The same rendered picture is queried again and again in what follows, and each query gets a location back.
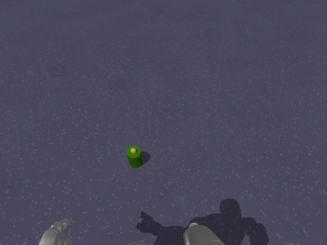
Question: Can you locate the bottle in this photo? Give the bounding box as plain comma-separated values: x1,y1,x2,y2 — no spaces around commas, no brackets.
126,145,143,168

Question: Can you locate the left robot hand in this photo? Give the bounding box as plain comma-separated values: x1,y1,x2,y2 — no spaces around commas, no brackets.
39,219,73,245

